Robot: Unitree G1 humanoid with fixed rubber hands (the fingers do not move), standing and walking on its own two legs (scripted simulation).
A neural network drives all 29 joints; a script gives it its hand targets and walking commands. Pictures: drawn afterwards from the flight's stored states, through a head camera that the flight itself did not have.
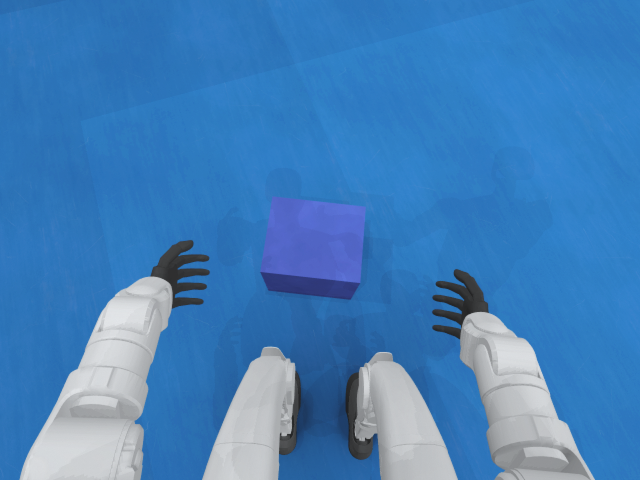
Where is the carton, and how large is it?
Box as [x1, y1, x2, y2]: [260, 196, 365, 299]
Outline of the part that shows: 272,196 260,270 268,290 350,299 360,279 365,207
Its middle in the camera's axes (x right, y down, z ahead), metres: -0.02 +0.03 +1.04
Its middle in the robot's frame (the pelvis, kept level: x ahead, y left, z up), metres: +0.54 +0.02 -0.57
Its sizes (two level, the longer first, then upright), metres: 0.237 0.198 0.211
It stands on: the floor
